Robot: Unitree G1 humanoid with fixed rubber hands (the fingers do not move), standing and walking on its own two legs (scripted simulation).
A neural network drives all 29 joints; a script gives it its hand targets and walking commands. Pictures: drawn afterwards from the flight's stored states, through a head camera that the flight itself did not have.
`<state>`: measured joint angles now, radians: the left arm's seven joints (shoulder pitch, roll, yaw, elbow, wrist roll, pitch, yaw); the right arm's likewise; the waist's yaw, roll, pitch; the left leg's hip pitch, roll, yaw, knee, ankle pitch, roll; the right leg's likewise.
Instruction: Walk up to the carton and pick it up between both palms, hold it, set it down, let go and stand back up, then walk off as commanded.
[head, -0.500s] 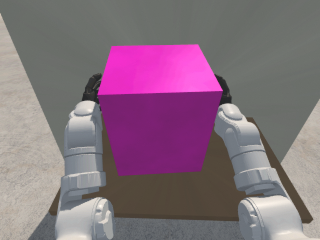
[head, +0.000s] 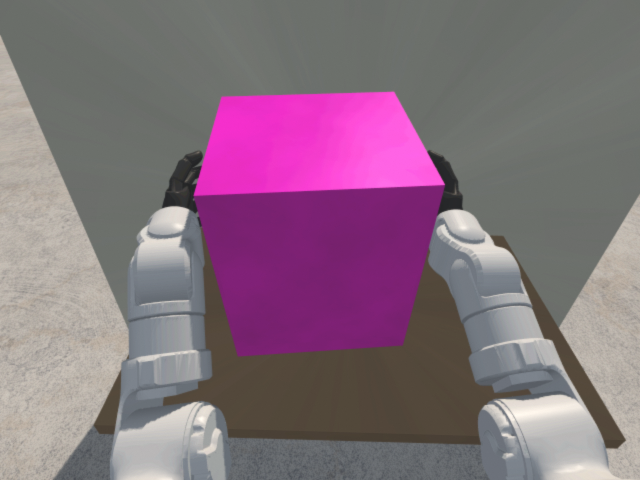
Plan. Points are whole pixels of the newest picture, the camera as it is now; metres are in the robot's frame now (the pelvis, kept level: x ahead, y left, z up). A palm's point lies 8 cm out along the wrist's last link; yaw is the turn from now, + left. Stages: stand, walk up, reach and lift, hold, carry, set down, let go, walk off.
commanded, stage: hold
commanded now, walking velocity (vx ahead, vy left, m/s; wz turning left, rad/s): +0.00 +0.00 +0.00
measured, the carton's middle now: (315, 225) +0.39 +0.00 +0.19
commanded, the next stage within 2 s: none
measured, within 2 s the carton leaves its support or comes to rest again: neither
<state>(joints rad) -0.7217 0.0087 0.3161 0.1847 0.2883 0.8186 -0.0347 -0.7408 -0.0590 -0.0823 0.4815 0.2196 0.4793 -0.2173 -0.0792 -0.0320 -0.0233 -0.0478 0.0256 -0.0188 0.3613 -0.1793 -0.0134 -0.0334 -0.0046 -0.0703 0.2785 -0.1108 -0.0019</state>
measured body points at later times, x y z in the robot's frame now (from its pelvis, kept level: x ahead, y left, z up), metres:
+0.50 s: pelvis +0.00 +0.00 +0.00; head -0.07 +0.02 +0.45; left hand +0.38 +0.16 +0.23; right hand +0.37 -0.15 +0.23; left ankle +0.02 +0.13 -0.75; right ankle +0.04 -0.12 -0.75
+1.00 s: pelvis +0.00 +0.00 +0.00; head -0.06 +0.02 +0.45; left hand +0.38 +0.16 +0.23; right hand +0.37 -0.15 +0.22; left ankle +0.02 +0.13 -0.75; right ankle +0.04 -0.12 -0.75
